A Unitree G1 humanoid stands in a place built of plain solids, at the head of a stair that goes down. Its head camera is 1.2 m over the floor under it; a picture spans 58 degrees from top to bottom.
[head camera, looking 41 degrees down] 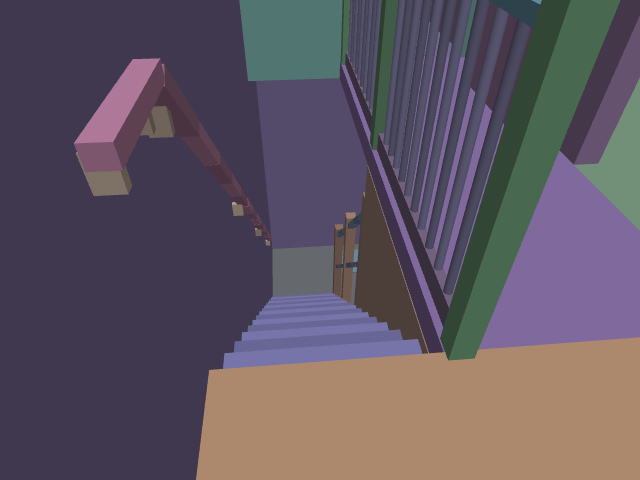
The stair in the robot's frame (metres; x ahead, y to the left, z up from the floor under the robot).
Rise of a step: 0.20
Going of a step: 0.20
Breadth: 0.75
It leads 5 degrees to the left of straight ahead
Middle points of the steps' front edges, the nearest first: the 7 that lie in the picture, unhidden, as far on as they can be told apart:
0.79 -0.02 0.00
0.99 -0.01 -0.20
1.19 0.01 -0.40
1.39 0.03 -0.60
1.59 0.04 -0.80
1.79 0.06 -1.00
1.99 0.08 -1.20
